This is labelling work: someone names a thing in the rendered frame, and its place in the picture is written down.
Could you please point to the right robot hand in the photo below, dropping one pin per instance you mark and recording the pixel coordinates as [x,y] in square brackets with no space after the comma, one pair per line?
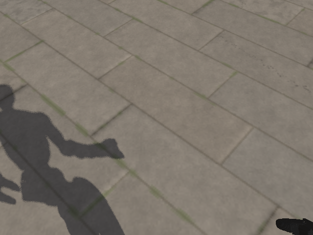
[295,226]

